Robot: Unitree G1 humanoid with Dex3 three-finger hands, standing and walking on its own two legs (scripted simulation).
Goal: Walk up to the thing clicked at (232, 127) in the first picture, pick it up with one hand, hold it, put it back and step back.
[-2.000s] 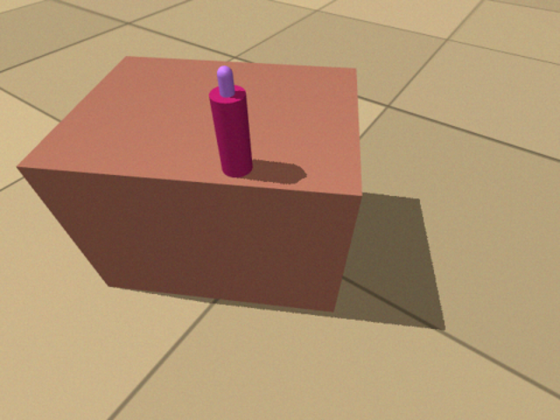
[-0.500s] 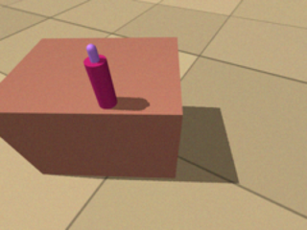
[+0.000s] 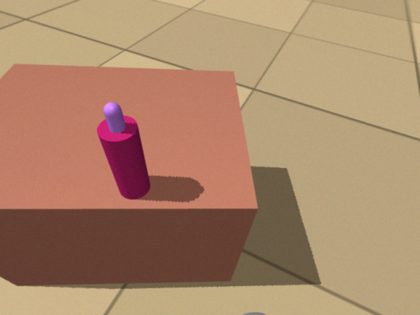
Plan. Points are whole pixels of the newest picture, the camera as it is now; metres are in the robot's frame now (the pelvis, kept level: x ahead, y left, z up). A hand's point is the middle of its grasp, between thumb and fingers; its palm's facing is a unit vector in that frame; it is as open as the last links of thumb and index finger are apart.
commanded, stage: walk up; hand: left
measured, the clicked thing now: (124, 152) +0.48 +0.21 +0.02
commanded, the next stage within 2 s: stand in 1.78 s
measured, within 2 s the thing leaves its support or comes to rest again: neither
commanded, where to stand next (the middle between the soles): +0.10 -0.01 m, yaw +1 degrees
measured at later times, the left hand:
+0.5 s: hand (101, 312) +0.18 +0.23 -0.15, palm faces -0.04 -0.92 -0.38, open 7.4 cm
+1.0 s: hand out of the picture +0.10 +0.24 -0.15, palm faces +0.04 -0.94 -0.34, open 7.4 cm
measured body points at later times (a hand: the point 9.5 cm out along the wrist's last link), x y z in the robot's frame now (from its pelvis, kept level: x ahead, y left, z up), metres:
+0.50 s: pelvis +0.05 -0.01 -0.01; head +0.10 -0.03 +0.43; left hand +0.18 +0.28 -0.12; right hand +0.14 -0.32 -0.15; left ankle +0.03 +0.13 -0.72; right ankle +0.14 -0.13 -0.73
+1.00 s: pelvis +0.04 -0.02 +0.01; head +0.05 -0.02 +0.46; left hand +0.09 +0.29 -0.12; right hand +0.15 -0.31 -0.12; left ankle +0.03 +0.12 -0.73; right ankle +0.11 -0.14 -0.73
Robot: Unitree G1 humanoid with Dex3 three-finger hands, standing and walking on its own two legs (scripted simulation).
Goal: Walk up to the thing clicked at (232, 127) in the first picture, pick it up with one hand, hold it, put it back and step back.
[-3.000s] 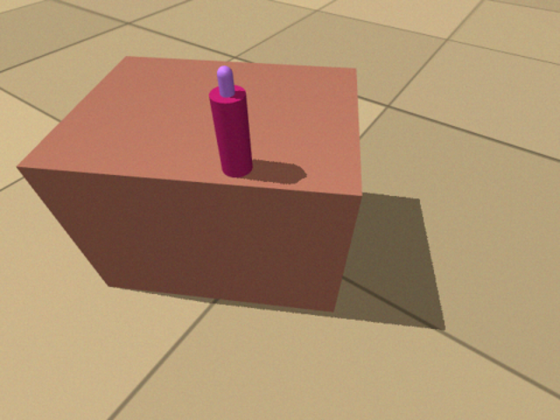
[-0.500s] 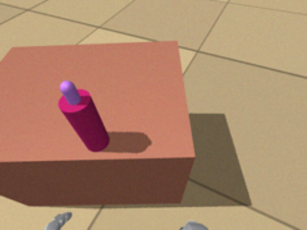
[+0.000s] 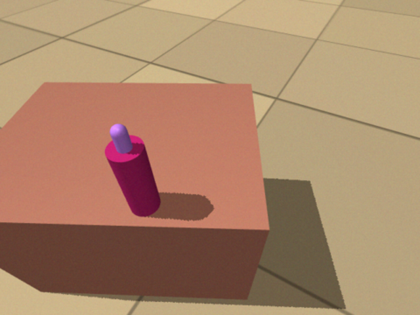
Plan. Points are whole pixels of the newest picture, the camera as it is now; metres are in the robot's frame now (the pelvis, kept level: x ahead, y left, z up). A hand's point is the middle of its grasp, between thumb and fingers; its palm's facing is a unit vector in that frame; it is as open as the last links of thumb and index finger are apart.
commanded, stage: walk up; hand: left
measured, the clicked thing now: (133, 171) +0.44 +0.21 +0.02
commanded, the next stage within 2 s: stand in 0.78 s
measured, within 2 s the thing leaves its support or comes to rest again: neither
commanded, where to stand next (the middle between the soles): +0.05 +0.01 m, yaw -1 degrees
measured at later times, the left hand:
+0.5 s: hand out of the picture +0.11 +0.24 -0.15, palm faces +0.01 -0.95 -0.32, open 7.3 cm
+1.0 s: hand out of the picture +0.10 +0.25 -0.15, palm faces +0.00 -0.94 -0.34, open 7.4 cm
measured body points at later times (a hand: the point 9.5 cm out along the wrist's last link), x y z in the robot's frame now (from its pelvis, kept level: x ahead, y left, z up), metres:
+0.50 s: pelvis +0.01 +0.00 +0.01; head +0.02 +0.00 +0.46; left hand +0.11 +0.29 -0.12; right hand +0.08 -0.31 -0.13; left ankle -0.01 +0.14 -0.74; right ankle +0.06 -0.13 -0.74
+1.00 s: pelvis +0.02 -0.01 +0.01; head +0.03 -0.01 +0.46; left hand +0.10 +0.30 -0.12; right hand +0.10 -0.30 -0.13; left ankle -0.01 +0.14 -0.74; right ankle +0.06 -0.13 -0.74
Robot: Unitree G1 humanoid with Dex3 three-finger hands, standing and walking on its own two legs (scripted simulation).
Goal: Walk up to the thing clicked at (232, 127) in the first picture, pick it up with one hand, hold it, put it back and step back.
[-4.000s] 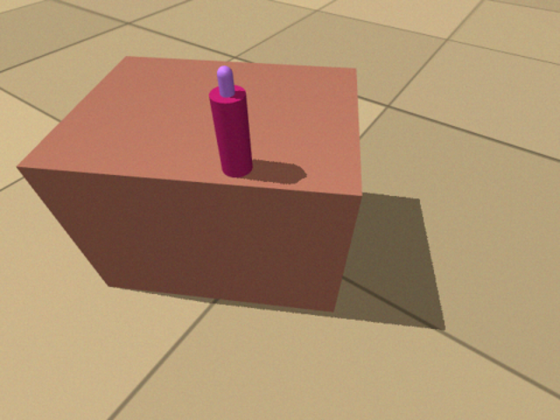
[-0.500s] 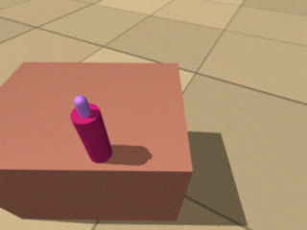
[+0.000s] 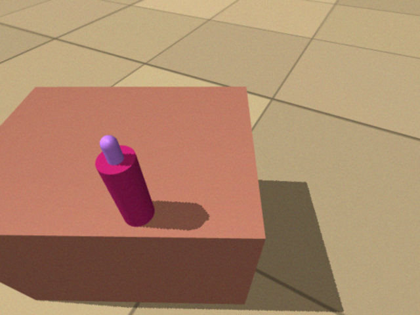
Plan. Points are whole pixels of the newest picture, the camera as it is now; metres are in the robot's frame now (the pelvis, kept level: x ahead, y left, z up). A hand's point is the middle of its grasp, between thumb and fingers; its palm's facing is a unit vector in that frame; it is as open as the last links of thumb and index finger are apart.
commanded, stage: stand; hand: left
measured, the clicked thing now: (125, 181) +0.42 +0.21 +0.01
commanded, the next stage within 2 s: rise first in 1.98 s
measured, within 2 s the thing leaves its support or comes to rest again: neither
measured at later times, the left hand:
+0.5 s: hand out of the picture +0.10 +0.25 -0.15, palm faces -0.03 -0.94 -0.35, open 7.3 cm
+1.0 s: hand out of the picture +0.09 +0.25 -0.15, palm faces -0.03 -0.93 -0.35, open 7.4 cm
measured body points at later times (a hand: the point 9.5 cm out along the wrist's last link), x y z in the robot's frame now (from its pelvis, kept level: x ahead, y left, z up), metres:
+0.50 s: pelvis +0.01 +0.00 +0.00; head +0.02 -0.01 +0.45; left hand +0.10 +0.30 -0.13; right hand +0.08 -0.31 -0.14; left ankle -0.03 +0.14 -0.75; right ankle +0.04 -0.12 -0.75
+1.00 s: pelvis +0.01 +0.00 +0.00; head +0.02 -0.01 +0.45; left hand +0.09 +0.30 -0.13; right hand +0.07 -0.31 -0.14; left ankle -0.03 +0.14 -0.75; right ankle +0.04 -0.12 -0.75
